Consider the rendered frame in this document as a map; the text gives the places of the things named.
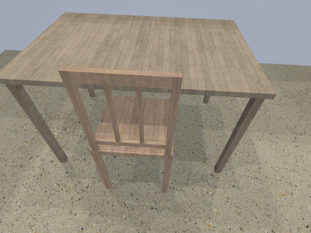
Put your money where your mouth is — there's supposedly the table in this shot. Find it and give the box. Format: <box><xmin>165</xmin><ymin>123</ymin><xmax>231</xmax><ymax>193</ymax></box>
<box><xmin>0</xmin><ymin>12</ymin><xmax>276</xmax><ymax>173</ymax></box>

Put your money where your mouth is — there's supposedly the chair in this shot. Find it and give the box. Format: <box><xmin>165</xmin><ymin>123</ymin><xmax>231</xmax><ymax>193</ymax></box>
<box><xmin>58</xmin><ymin>67</ymin><xmax>183</xmax><ymax>193</ymax></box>

